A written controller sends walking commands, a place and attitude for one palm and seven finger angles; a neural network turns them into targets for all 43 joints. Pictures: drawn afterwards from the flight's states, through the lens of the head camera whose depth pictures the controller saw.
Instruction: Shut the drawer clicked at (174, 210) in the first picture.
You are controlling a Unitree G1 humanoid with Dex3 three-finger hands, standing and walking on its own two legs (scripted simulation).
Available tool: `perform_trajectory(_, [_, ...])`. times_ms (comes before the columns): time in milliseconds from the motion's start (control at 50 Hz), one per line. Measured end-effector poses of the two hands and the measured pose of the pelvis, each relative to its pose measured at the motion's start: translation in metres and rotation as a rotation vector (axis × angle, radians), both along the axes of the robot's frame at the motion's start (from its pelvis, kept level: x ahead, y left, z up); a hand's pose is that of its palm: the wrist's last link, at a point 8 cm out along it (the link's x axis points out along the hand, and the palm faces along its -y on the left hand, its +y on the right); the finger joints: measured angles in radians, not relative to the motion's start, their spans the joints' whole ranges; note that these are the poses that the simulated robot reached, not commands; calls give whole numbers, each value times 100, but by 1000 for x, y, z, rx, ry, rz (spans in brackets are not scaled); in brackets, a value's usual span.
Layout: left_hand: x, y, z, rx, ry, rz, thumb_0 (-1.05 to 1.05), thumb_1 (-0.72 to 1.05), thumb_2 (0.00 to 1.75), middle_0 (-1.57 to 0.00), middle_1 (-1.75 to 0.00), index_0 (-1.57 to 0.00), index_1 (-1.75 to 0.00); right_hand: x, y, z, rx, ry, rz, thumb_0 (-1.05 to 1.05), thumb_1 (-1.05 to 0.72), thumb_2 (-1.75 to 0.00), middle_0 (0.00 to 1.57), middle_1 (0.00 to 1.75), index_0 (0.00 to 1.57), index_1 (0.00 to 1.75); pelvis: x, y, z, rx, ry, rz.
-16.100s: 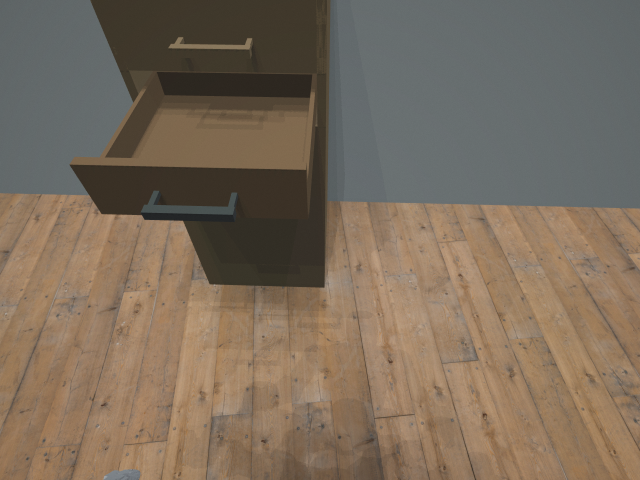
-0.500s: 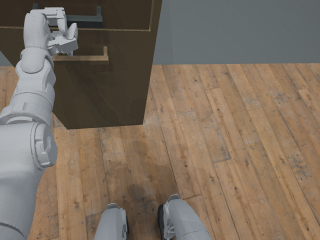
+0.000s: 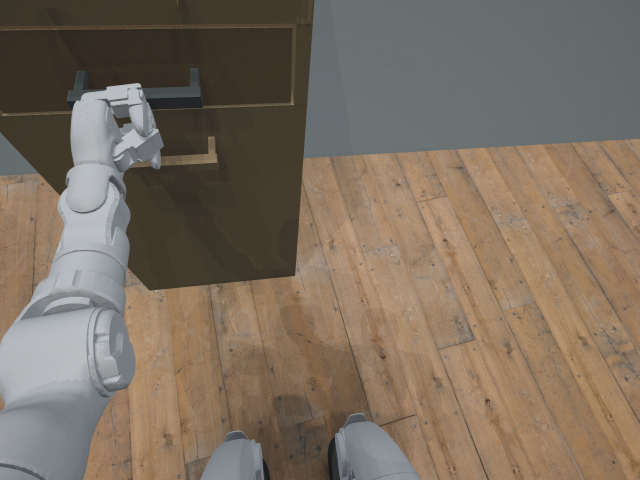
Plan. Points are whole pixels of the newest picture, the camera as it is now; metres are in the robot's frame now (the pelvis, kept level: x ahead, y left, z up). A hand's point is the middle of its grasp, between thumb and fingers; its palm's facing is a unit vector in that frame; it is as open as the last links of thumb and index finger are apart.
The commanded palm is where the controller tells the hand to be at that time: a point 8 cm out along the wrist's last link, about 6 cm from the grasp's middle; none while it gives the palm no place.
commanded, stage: draw the hand back to the body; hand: left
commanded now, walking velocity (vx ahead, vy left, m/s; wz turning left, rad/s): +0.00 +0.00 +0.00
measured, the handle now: (138, 88) +0.59 +0.17 +0.08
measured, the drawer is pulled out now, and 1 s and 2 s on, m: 0.00 0.00 0.00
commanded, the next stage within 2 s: step back with the hand held close in 1.48 s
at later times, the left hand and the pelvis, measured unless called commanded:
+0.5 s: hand (90, 190) +0.41 +0.18 +0.12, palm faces +0.03 -1.00 -0.03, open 3.3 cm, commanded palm +0.37 +0.23 +0.14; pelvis +0.04 +0.00 +0.04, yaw +1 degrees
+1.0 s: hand out of the picture +0.28 +0.22 +0.19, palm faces +0.31 -0.91 -0.29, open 3.3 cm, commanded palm +0.23 +0.26 +0.21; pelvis +0.03 +0.00 +0.07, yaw +2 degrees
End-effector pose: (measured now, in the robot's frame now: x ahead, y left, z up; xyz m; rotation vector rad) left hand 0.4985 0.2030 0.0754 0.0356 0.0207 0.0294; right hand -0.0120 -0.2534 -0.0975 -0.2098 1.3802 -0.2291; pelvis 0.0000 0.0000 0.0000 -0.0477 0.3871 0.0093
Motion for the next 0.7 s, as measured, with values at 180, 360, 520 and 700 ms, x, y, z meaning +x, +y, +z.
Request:
perform_trajectory(180, [-7,8,7,-1,-32,12,2,85,88,-140,-160,-140,-160,32,-5,3,8,-31,-6,0,-90,-90,21,30,20,30,18,-2,7,8,-12,-9])
perform_trajectory(360, [-65,25,29,3,-29,6,2,89,89,-140,-160,-140,-160,89,-2,22,44,-180,12,1,-91,-90,20,30,20,30,37,-3,30,14,-100,-8])
perform_trajectory(520, [-117,36,52,-1,-54,0,2,90,90,-140,-160,-140,-160,159,1,42,38,-395,112,1,-91,-90,20,30,20,30,37,-3,40,19,-189,22])
perform_trajectory(700, [-173,44,82,129,-42,71,2,90,90,-140,-160,-140,-160,214,18,73,45,-602,185,1,-91,-90,20,30,20,30,31,-3,51,35,-293,26])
